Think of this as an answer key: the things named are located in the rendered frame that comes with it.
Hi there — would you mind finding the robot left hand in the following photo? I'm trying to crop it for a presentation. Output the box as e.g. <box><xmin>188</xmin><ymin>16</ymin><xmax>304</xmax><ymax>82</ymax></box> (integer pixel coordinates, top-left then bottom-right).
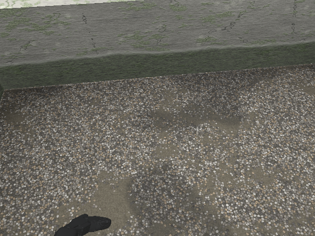
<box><xmin>54</xmin><ymin>213</ymin><xmax>111</xmax><ymax>236</ymax></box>

